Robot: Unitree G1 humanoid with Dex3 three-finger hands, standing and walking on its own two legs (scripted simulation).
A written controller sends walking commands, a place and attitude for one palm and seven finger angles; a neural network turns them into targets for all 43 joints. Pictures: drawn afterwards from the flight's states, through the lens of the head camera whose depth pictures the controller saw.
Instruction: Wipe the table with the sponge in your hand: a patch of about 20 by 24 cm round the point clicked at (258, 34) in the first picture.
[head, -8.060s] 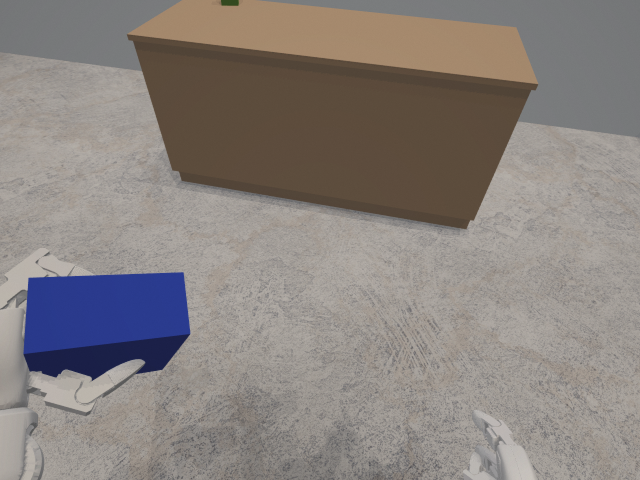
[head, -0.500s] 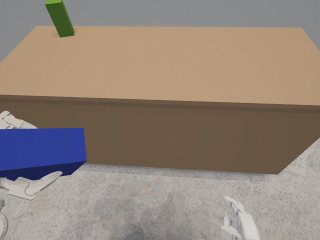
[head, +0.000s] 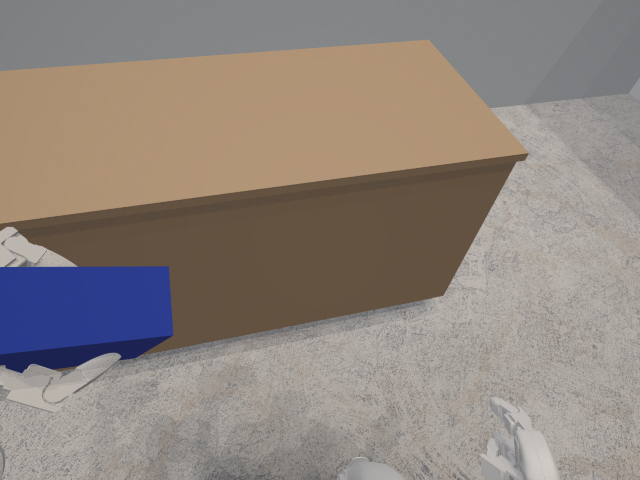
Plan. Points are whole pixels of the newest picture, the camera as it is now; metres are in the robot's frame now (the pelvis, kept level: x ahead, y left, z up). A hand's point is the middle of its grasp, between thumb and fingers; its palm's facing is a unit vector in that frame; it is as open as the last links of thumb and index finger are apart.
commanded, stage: turn to face it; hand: left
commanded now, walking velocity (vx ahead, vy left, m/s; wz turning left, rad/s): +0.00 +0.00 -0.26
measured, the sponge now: (104, 321) +0.22 +0.22 +0.15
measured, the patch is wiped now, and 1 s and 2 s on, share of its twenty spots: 0.00 0.00 0.00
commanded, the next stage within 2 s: take the last steps up to it in 0.06 s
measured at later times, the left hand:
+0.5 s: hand (129, 342) +0.19 +0.17 +0.18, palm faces +0.30 -0.81 -0.50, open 10.1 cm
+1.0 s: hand (133, 300) +0.23 +0.19 +0.17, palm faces +0.34 -0.79 -0.51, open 10.1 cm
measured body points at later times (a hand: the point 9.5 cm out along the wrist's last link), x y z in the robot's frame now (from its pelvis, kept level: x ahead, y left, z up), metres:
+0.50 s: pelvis -0.03 -0.05 +0.01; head -0.01 -0.06 +0.46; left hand +0.17 +0.21 +0.21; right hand +0.08 -0.33 -0.08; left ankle -0.03 +0.08 -0.71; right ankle +0.01 -0.12 -0.73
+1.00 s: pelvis +0.01 -0.04 +0.01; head +0.06 -0.07 +0.46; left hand +0.21 +0.23 +0.20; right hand +0.17 -0.27 -0.11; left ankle +0.05 +0.11 -0.67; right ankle +0.00 -0.12 -0.73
